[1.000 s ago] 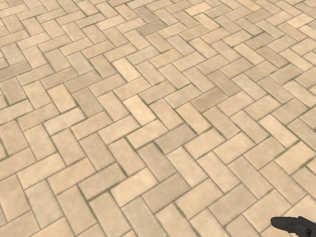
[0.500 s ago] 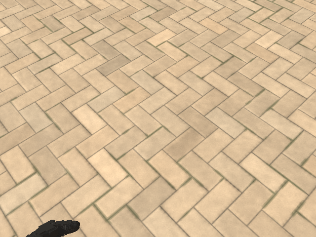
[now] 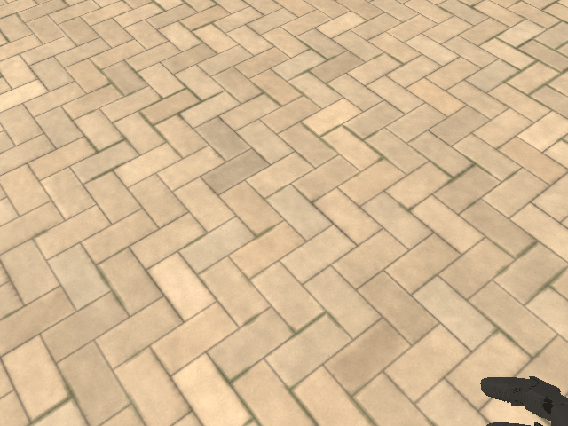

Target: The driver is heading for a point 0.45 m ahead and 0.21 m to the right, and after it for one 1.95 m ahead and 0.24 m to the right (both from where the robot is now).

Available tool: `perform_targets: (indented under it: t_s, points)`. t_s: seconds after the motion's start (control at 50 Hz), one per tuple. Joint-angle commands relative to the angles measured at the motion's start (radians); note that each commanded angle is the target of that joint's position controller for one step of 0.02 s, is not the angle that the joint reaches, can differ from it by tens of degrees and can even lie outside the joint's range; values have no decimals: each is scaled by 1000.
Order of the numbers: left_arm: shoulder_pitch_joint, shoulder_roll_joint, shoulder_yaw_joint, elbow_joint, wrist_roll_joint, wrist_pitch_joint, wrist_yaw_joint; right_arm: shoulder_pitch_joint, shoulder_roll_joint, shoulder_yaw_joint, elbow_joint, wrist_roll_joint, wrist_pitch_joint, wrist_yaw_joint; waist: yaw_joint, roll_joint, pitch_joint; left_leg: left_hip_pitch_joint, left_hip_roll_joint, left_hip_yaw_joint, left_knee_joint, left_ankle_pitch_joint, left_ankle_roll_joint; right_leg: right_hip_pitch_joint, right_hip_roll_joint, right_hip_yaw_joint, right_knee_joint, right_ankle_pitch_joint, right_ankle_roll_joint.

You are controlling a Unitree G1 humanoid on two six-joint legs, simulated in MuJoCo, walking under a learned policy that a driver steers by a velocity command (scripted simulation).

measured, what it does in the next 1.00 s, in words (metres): walks ahead, turning right: left foot, then right foot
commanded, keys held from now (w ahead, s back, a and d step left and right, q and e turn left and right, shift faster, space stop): w+e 0.62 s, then e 0.10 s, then q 0.28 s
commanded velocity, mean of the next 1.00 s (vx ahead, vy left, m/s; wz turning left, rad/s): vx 0.40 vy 0.00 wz -0.41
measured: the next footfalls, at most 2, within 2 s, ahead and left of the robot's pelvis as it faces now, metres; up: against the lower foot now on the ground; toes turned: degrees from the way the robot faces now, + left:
left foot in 0.02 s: +0.19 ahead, +0.13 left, +0.00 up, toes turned -2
right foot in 0.54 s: +0.40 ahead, -0.19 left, +0.00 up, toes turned -22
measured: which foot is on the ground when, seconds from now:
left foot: up 0.00-0.00, down 0.02-0.54, up 0.56-0.98, down 1.00-1.00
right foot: down 0.00-0.04, up 0.06-0.52, down 0.54-1.00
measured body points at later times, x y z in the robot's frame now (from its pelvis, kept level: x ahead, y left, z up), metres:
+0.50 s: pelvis +0.25 -0.03 -0.01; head +0.28 -0.06 +0.44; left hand +0.53 +0.14 -0.08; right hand +0.19 -0.32 -0.14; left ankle +0.15 +0.13 -0.73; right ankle +0.36 -0.18 -0.72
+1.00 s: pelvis +0.47 -0.14 +0.00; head +0.49 -0.15 +0.45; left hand +0.69 +0.07 -0.11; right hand +0.51 -0.44 -0.11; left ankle +0.63 -0.09 -0.73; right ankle +0.36 -0.17 -0.73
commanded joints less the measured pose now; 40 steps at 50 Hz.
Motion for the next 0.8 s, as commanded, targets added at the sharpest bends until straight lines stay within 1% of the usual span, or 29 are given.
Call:
perform_targets:
  t_s: [0.02, 0.04, 0.06, 0.08, 0.1, 0.12, 0.14, 0.16, 0.2, 0.24, 0.3, 0.34, 0.4, 0.44, 0.46, 0.48, 0.5, 0.52, 0.54, 0.56, 0.58, 0.6, 0.62, 0.64, 0.66, 0.68, 0.7, 0.74, 0.8]
  points:
    - [-41, 151, 33, -61, 8, -1, 7, 197, -193, -74, -7, -7, -26, -13, -175, -115, -131, 376, 18, -2, -19, -34, 70, -122, -190, 139, 241, 547, -96]
    - [-49, 84, 10, -99, 33, -2, 7, 372, -264, -92, 10, -21, -21, -24, -238, 13, -305, 672, 214, -199, 23, -50, 129, -310, -100, 76, 554, 287, -56]
    - [89, 7, -10, -124, 2, -20, 3, 387, -300, -99, 29, -22, -8, -18, -159, 323, -410, 923, 403, -629, -95, -280, 262, -658, 12, 32, 841, -235, -10]
    - [42, 123, 15, -103, -19, -23, 4, 355, -187, -72, 11, -14, -5, -17, -189, 188, -316, 848, 372, -624, -150, -424, 232, -751, -54, 106, 949, -213, -6]
    - [-47, 164, 31, -123, -26, -21, 4, 304, -140, -58, 9, -9, -3, -21, -193, 115, -184, 723, 339, -459, -168, -397, 194, -783, -90, 85, 958, -118, -7]
    - [-81, 148, 31, -128, -19, -18, 7, 249, -126, -52, 11, -13, -3, -20, -164, 49, -117, 600, 299, -353, -194, -289, 179, -747, -129, 64, 937, -40, 2]
    - [-101, 135, 35, -135, -8, -12, 5, 211, -102, -48, 18, -16, -3, -19, -143, 48, -64, 510, 266, -269, -225, -213, 176, -723, -154, 63, 893, 10, 8]
    - [-86, 113, 36, -137, -10, -1, 1, 188, -98, -47, 23, -24, -6, -21, -116, 77, -45, 442, 247, -201, -257, -169, 171, -671, -179, 63, 871, 45, 13]
    - [-95, 74, 31, -151, -12, 19, -4, 170, -102, -53, 38, -21, -16, -21, -100, 73, -17, 380, 240, -112, -306, -96, 188, -653, -194, 45, 839, 69, 25]
    - [-134, 63, 29, -178, -5, 31, -4, 169, -127, -64, 54, -20, -22, -25, -97, 45, 7, 369, 247, -46, -334, -39, 201, -689, -203, 45, 773, 122, 37]
    - [-194, 54, 24, -204, -1, 27, -18, 178, -157, -74, 72, -20, -15, -33, -110, 25, 17, 397, 230, 64, -346, 18, 194, -694, -200, 26, 612, 272, 40]
    - [-260, 44, 17, -224, -1, 20, -34, 189, -174, -79, 79, -16, -8, -38, -134, 15, 32, 407, 219, 132, -345, 35, 180, -665, -188, -12, 496, 355, 32]
    - [-348, 48, 14, -263, 0, 21, -50, 231, -200, -88, 100, -2, 7, -41, -163, 8, 56, 473, 240, 180, -333, 36, 162, -656, -173, -54, 391, 363, 12]
    - [-380, 63, 19, -287, 1, 25, -58, 247, -218, -96, 112, 12, 21, -41, -162, 12, 66, 539, 262, 199, -297, 77, 145, -660, -160, -73, 351, 306, -13]
    - [-380, 73, 24, -295, 3, 28, -60, 246, -230, -100, 114, 18, 28, -41, -150, 18, 61, 565, 269, 213, -257, 164, 135, -640, -143, -91, 338, 258, -30]
    - [-358, 90, 33, -298, 5, 31, -61, 239, -245, -105, 113, 24, 35, -42, -128, 31, 36, 582, 269, 230, -190, 320, 124, -586, -112, -120, 333, 206, -51]
    - [-291, 115, 48, -287, 6, 35, -60, 229, -257, -108, 110, 30, 42, -43, -83, 41, -12, 583, 258, 251, -72, 479, 110, -484, -70, -153, 324, 167, -75]
    - [-143, 155, 75, -248, 2, 38, -54, 212, -249, -105, 106, 35, 50, -44, 3, 22, -87, 528, 222, 286, 128, 549, 82, -283, -15, -180, 266, 209, -108]
    - [43, 235, 114, -195, -4, 47, -36, 233, -208, -87, 96, 12, 48, -47, 75, -55, -181, 315, 180, 295, 422, 345, 34, 25, -40, -73, 250, 229, -155]
    - [10, 367, 131, -203, -17, 40, -27, 324, -56, -38, 33, -39, 28, -37, -53, -359, -238, -147, -14, 234, 791, -547, -37, 329, -303, 488, 152, 74, -336]
    - [24, 293, 104, -250, -5, 17, -36, 244, -117, -40, 25, -3, -10, -27, 9, -234, -390, -259, -53, -22, 918, -628, -24, 382, -390, 789, -27, -117, -396]
    - [-9, 225, 83, -239, 5, -3, -43, 137, -184, -57, -2, 39, -31, -20, 27, -154, -244, -345, -7, -34, 914, -525, 5, 300, -373, 667, -58, -51, -336]
    - [-58, 200, 74, -240, 5, -13, -43, 125, -170, -51, -5, 30, -43, -25, -12, -102, -165, -318, 36, -34, 833, -434, 23, 170, -333, 548, -45, 41, -301]
    - [-142, 166, 62, -255, 8, -14, -40, 129, -174, -56, 10, 1, -43, -35, -59, -67, -99, -245, 65, -35, 749, -380, 15, 28, -293, 438, -35, 237, -271]
    - [-195, 146, 54, -276, 23, -14, -34, 150, -187, -64, 19, -14, -33, -38, -98, -85, -82, -160, 84, -41, 704, -352, 7, -73, -268, 357, -36, 441, -260]
    - [-214, 146, 53, -288, 29, -12, -29, 163, -188, -67, 20, -19, -19, -38, -117, -87, -80, -105, 82, -37, 677, -347, -7, -131, -252, 314, -37, 589, -257]
    - [-216, 155, 56, -288, 27, -12, -23, 176, -172, -66, 21, -24, -6, -39, -129, -72, -83, -78, 73, -23, 640, -342, -24, -168, -241, 269, -30, 718, -259]
    - [-203, 175, 61, -277, 24, -9, -7, 179, -136, -57, 25, -29, 15, -42, -137, -62, -86, -60, 46, 5, 549, -266, -53, -212, -214, 177, -24, 860, -250]
    - [-190, 139, 46, -250, 18, 2, 11, 133, -90, -35, 27, -22, 22, -31, -107, -103, -97, 0, 32, 31, 323, -43, -59, -226, -155, 58, -19, 856, -186]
